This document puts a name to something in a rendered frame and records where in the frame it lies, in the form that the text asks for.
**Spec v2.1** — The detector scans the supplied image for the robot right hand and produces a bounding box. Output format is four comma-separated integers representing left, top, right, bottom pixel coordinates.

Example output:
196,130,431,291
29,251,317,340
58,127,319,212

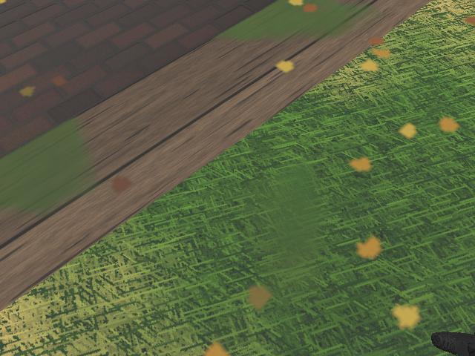
431,332,475,356

